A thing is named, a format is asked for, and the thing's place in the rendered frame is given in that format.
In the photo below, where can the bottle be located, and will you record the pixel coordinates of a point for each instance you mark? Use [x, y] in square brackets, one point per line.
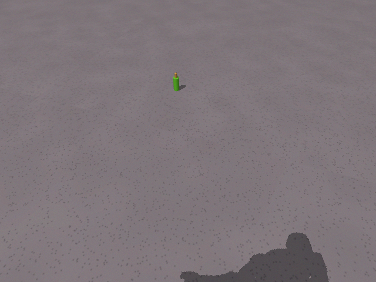
[176, 82]

